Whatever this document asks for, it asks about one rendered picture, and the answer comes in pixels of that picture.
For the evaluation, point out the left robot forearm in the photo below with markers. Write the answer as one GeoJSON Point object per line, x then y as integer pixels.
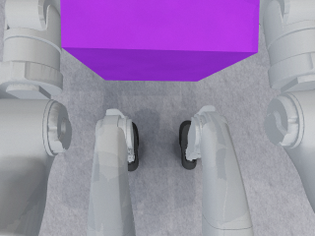
{"type": "Point", "coordinates": [32, 50]}

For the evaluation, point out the left robot upper arm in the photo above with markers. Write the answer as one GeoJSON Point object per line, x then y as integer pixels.
{"type": "Point", "coordinates": [32, 133]}

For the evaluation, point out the right robot foot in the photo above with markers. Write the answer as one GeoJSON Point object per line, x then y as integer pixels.
{"type": "Point", "coordinates": [188, 164]}

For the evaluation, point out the carton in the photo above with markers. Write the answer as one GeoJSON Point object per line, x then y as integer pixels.
{"type": "Point", "coordinates": [159, 40]}

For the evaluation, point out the right robot shin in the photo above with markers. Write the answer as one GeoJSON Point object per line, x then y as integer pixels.
{"type": "Point", "coordinates": [192, 152]}

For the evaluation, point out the right robot upper arm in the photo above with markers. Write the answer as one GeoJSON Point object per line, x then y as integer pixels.
{"type": "Point", "coordinates": [290, 123]}

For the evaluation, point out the right robot forearm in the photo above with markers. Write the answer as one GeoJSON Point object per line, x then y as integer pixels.
{"type": "Point", "coordinates": [289, 30]}

